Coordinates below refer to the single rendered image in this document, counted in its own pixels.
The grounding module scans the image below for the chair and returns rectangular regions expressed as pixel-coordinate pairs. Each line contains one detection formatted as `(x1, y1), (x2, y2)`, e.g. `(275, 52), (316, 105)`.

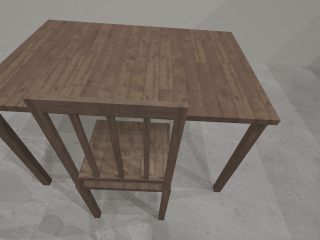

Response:
(23, 94), (189, 221)

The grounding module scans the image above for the table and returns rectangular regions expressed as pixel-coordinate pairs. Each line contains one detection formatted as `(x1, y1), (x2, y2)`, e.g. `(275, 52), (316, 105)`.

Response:
(0, 19), (281, 192)

